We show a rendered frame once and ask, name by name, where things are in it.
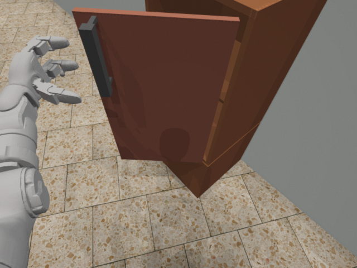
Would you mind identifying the left robot hand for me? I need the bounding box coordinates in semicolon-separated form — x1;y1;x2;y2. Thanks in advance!
8;35;82;105

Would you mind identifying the handle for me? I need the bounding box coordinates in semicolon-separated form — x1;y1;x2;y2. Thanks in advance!
78;16;113;97

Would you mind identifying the left robot upper arm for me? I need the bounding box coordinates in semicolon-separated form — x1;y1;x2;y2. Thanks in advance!
0;167;50;268

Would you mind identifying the cupboard door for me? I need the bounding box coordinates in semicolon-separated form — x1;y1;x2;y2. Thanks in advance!
72;7;240;163

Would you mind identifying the robot left forearm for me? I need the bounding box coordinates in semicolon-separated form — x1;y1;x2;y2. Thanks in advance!
0;85;40;173

